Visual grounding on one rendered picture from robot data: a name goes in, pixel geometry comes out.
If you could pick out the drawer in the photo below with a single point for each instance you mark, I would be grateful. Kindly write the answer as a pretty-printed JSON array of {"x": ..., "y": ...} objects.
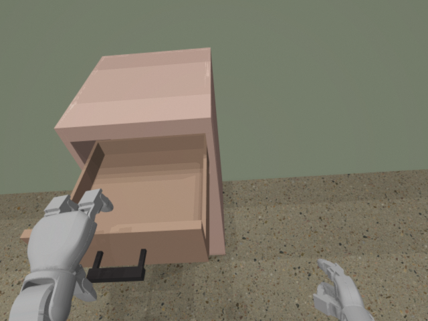
[{"x": 159, "y": 187}]

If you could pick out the handle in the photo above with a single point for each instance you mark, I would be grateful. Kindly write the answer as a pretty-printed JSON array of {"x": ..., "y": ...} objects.
[{"x": 116, "y": 274}]

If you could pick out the cabinet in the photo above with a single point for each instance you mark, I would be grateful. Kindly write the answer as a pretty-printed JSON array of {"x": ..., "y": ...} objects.
[{"x": 139, "y": 95}]

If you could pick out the left robot forearm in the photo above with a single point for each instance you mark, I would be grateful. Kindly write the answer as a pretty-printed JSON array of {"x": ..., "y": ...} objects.
[{"x": 46, "y": 295}]

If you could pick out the right robot forearm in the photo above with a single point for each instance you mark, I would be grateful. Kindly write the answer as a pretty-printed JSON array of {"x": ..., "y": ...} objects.
[{"x": 355, "y": 313}]

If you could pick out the right robot hand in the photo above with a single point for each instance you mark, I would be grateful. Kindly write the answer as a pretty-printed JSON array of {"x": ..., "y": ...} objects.
[{"x": 332, "y": 299}]

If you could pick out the left robot hand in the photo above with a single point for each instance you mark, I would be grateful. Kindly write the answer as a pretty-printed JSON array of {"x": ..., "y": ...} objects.
[{"x": 60, "y": 239}]

